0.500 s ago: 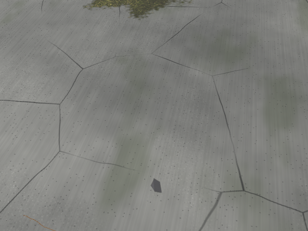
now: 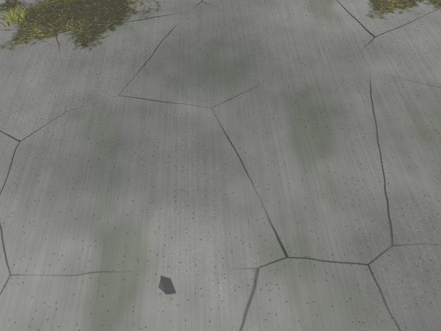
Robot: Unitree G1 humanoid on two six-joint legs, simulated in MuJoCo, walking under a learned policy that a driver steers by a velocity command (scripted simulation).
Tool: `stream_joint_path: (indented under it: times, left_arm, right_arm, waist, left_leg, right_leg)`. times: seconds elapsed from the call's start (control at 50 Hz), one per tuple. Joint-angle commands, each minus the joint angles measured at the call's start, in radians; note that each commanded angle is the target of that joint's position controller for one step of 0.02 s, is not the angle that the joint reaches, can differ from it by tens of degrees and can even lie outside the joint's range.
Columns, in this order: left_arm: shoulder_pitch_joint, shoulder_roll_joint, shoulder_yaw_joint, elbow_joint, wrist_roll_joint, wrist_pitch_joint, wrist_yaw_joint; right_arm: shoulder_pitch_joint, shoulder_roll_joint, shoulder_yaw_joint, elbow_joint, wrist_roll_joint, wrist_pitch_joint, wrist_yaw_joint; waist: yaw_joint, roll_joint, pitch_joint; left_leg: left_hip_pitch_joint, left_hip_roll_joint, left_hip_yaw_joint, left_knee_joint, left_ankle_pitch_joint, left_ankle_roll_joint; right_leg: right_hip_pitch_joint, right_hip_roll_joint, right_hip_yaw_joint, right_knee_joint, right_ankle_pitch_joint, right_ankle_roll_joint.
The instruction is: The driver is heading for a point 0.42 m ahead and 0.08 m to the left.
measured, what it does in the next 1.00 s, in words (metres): walks ahead: left foot, then right foot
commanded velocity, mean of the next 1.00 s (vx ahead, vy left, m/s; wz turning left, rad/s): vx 0.30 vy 0.00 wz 0.15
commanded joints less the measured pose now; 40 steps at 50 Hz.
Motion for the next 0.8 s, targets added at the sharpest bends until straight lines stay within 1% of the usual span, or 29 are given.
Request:
stream_joint_path:
  times: [0.02,0.06,0.08,0.1,0.12,0.14,0.16,0.18,0.2,0.22,0.24,0.28,0.34,0.36,0.42,0.46,0.48,0.5,0.52,0.54,0.56,0.58,0.6,0.62,0.64,0.68,0.72,0.76,0.8]
  left_arm:
    - [-0.003,0.17,0.044,-0.055,0.001,-0.014,-0.004]
    - [-0.006,0.145,0.032,-0.05,0.005,-0.017,-0.01]
    - [0.002,0.122,0.023,-0.047,0.011,-0.018,-0.013]
    - [0.001,0.085,0.009,-0.049,0.018,-0.022,-0.014]
    - [-0.011,0.023,-0.011,-0.065,0.03,-0.029,-0.013]
    - [-0.005,0.05,-0.003,-0.123,0.003,-0.047,-0.006]
    - [-0.031,0.144,0.019,-0.112,-0.01,-0.061,-0.002]
    - [-0.069,0.159,0.025,-0.108,-0.011,-0.073,-0.009]
    - [-0.087,0.136,0.019,-0.1,0.002,-0.083,-0.014]
    - [-0.114,0.123,0.019,-0.111,0.017,-0.093,-0.019]
    - [-0.132,0.11,0.019,-0.118,0.027,-0.1,-0.025]
    - [-0.161,0.073,0.011,-0.132,0.031,-0.103,-0.033]
    - [-0.244,0.022,-0.009,-0.153,0.025,-0.105,-0.04]
    - [-0.271,0.017,-0.012,-0.158,0.021,-0.107,-0.044]
    - [-0.316,0.045,-0.003,-0.17,0.007,-0.11,-0.05]
    - [-0.306,0.074,0.009,-0.172,0.001,-0.112,-0.048]
    - [-0.277,0.088,0.016,-0.165,0.004,-0.113,-0.045]
    - [-0.213,0.105,0.027,-0.146,0.015,-0.115,-0.04]
    - [-0.134,0.131,0.04,-0.13,0.031,-0.117,-0.033]
    - [0.003,0.183,0.052,-0.12,0.051,-0.117,-0.025]
    - [0.052,0.247,0.063,-0.093,0.06,-0.098,-0.031]
    - [0.053,0.165,0.048,-0.087,0.035,-0.089,-0.04]
    - [-0.002,0.105,0.03,-0.093,0.026,-0.085,-0.042]
    - [-0.059,0.073,0.015,-0.092,0.028,-0.082,-0.046]
    - [-0.104,0.048,0.005,-0.082,0.03,-0.081,-0.051]
    - [-0.153,0.039,-0.002,-0.057,0.044,-0.087,-0.054]
    - [-0.188,0.058,0.002,-0.038,0.044,-0.084,-0.051]
    - [-0.193,0.091,0.01,-0.02,0.036,-0.073,-0.044]
    - [-0.18,0.107,0.011,-0.001,0.027,-0.061,-0.04]
  right_arm:
    - [-0.074,-0.082,-0.01,-0.076,0.008,-0.047,0.015]
    - [-0.028,-0.077,-0.008,-0.055,0.005,-0.056,0.017]
    - [0.015,-0.078,-0.008,-0.04,0.002,-0.058,0.015]
    - [0.089,-0.093,-0.011,-0.023,0.0,-0.061,0.01]
    - [0.203,-0.149,-0.02,-0.001,-0.009,-0.063,0.006]
    - [0.278,-0.272,-0.05,0.028,-0.02,-0.057,0.02]
    - [0.256,-0.186,-0.027,0.019,-0.004,-0.062,0.031]
    - [0.228,-0.137,-0.011,0.008,0.0,-0.06,0.03]
    - [0.216,-0.122,-0.004,-0.005,-0.008,-0.056,0.027]
    - [0.212,-0.114,0.0,-0.007,-0.006,-0.048,0.022]
    - [0.215,-0.102,0.007,-0.009,-0.008,-0.041,0.015]
    - [0.234,-0.101,0.008,-0.007,0.0,-0.03,0.001]
    - [0.249,-0.13,0.0,-0.003,0.003,-0.014,-0.021]
    - [0.262,-0.139,-0.003,0.001,0.004,-0.01,-0.025]
    - [0.305,-0.148,-0.007,0.01,0.013,0.001,-0.029]
    - [0.301,-0.151,-0.011,0.007,0.019,0.005,-0.032]
    - [0.289,-0.151,-0.012,0.006,0.016,0.01,-0.033]
    - [0.278,-0.139,-0.01,0.003,0.012,0.015,-0.035]
    - [0.281,-0.113,-0.003,-0.004,0.004,0.017,-0.034]
    - [0.272,-0.064,0.015,-0.037,-0.02,0.017,-0.035]
    - [0.442,0.028,0.043,-0.036,-0.009,0.011,-0.037]
    - [0.478,-0.067,0.026,-0.003,0.005,0.013,-0.038]
    - [0.386,-0.117,0.009,-0.003,0.014,0.022,-0.04]
    - [0.312,-0.117,0.01,-0.016,0.003,0.03,-0.043]
    - [0.263,-0.108,0.009,-0.031,-0.012,0.037,-0.044]
    - [0.263,-0.055,0.019,-0.036,-0.016,0.054,-0.04]
    - [0.253,-0.02,0.033,-0.041,-0.021,0.06,-0.04]
    - [0.218,-0.017,0.04,-0.05,-0.024,0.063,-0.038]
    - [0.187,-0.043,0.036,-0.055,-0.021,0.073,-0.034]
  waist:
    - [0.013,-0.17,0.0]
    - [-0.017,-0.154,0.002]
    - [-0.038,-0.148,-0.006]
    - [-0.072,-0.127,-0.027]
    - [-0.103,0.035,-0.066]
    - [-0.087,0.312,-0.06]
    - [-0.095,0.201,0.024]
    - [-0.093,0.147,0.074]
    - [-0.093,0.106,0.061]
    - [-0.091,0.08,0.064]
    - [-0.086,0.081,0.053]
    - [-0.087,0.107,0.037]
    - [-0.103,0.103,0.042]
    - [-0.112,0.106,0.042]
    - [-0.121,0.11,0.037]
    - [-0.096,0.121,0.036]
    - [-0.074,0.13,0.032]
    - [-0.038,0.127,0.0]
    - [0.001,0.114,-0.069]
    - [0.056,0.021,-0.223]
    - [-0.012,-0.306,-0.37]
    - [-0.009,-0.264,-0.344]
    - [0.002,-0.16,-0.207]
    - [-0.009,-0.077,-0.144]
    - [-0.028,-0.055,-0.094]
    - [-0.076,-0.106,-0.07]
    - [-0.088,-0.131,-0.082]
    - [-0.08,-0.136,-0.118]
    - [-0.069,-0.126,-0.127]
  left_leg:
    - [0.024,-0.005,0.04,-0.074,0.045,0.022]
    - [0.138,-0.002,0.072,-0.139,0.091,0.054]
    - [0.207,-0.007,0.079,-0.157,0.065,0.072]
    - [0.302,0.033,0.025,-0.171,0.026,0.102]
    - [0.42,0.183,-0.199,-0.257,-0.075,0.172]
    - [0.537,0.351,-0.635,-0.398,-0.331,0.339]
    - [0.511,0.378,-0.71,-0.432,-0.459,0.371]
    - [0.486,0.335,-0.602,-0.421,-0.399,0.348]
    - [0.478,0.284,-0.514,-0.421,-0.297,0.327]
    - [0.468,0.259,-0.46,-0.419,-0.184,0.317]
    - [0.443,0.223,-0.396,-0.422,-0.095,0.302]
    - [0.4,0.178,-0.314,-0.432,0.043,0.298]
    - [0.297,0.135,-0.226,-0.423,0.156,0.282]
    - [0.271,0.131,-0.218,-0.415,0.169,0.276]
    - [0.24,0.153,-0.254,-0.385,0.173,0.261]
    - [0.254,0.174,-0.297,-0.352,0.17,0.238]
    - [0.272,0.175,-0.293,-0.311,0.239,0.221]
    - [0.281,0.147,-0.267,-0.228,0.365,0.193]
    - [0.27,0.094,-0.224,-0.09,0.474,0.156]
    - [0.152,0.037,-0.181,0.161,0.318,0.116]
    - [-0.133,-0.107,-0.086,0.49,-0.321,0.048]
    - [-0.204,-0.064,-0.121,0.64,-0.397,0.032]
    - [-0.239,-0.032,-0.111,0.695,-0.334,0.025]
    - [-0.222,0.0,-0.077,0.671,-0.286,0.017]
    - [-0.197,0.027,-0.066,0.608,-0.255,0.012]
    - [-0.063,0.057,-0.036,0.446,-0.196,0.006]
    - [0.035,0.053,0.003,0.275,-0.158,-0.009]
    - [0.127,0.046,0.022,0.136,-0.049,-0.007]
    - [0.191,0.036,0.033,0.049,0.051,0.003]
  right_leg:
    - [-0.013,-0.239,0.27,-0.139,-0.204,-0.164]
    - [-0.061,-0.225,0.251,-0.094,-0.204,-0.14]
    - [-0.088,-0.201,0.235,-0.053,-0.197,-0.123]
    - [-0.136,-0.17,0.192,0.036,-0.179,-0.095]
    - [-0.234,-0.081,0.057,0.326,-0.163,-0.043]
    - [-0.517,0.013,-0.074,0.587,-0.31,0.008]
    - [-0.642,-0.041,-0.039,0.714,-0.316,0.011]
    - [-0.679,-0.08,-0.039,0.748,-0.219,0.003]
    - [-0.67,-0.098,-0.058,0.743,-0.149,0.003]
    - [-0.671,-0.115,-0.067,0.702,-0.097,0.013]
    - [-0.631,-0.127,-0.074,0.65,-0.054,0.024]
    - [-0.568,-0.11,-0.113,0.527,-0.011,0.059]
    - [-0.44,-0.071,-0.145,0.308,0.092,0.102]
    - [-0.397,-0.058,-0.146,0.25,0.134,0.111]
    - [-0.293,-0.036,-0.128,0.159,0.224,0.114]
    - [-0.236,-0.042,-0.104,0.12,0.214,0.095]
    - [-0.202,-0.043,-0.109,0.098,0.206,0.078]
    - [-0.113,-0.037,-0.126,0.058,0.229,0.052]
    - [0.021,-0.062,-0.128,0.031,0.283,0.018]
    - [0.271,-0.221,0.009,0.089,0.438,-0.049]
    - [0.542,-0.474,0.387,0.072,0.562,-0.233]
    - [0.472,-0.491,0.5,0.009,0.485,-0.256]
    - [0.355,-0.444,0.346,0.006,0.518,-0.224]
    - [0.254,-0.391,0.218,0.002,0.617,-0.2]
    - [0.159,-0.351,0.137,-0.011,0.707,-0.188]
    - [0.017,-0.289,0.03,-0.054,0.752,-0.165]
    - [-0.043,-0.27,-0.023,-0.071,0.8,-0.181]
    - [-0.055,-0.267,-0.046,-0.076,0.778,-0.182]
    - [-0.056,-0.271,-0.046,-0.076,0.656,-0.174]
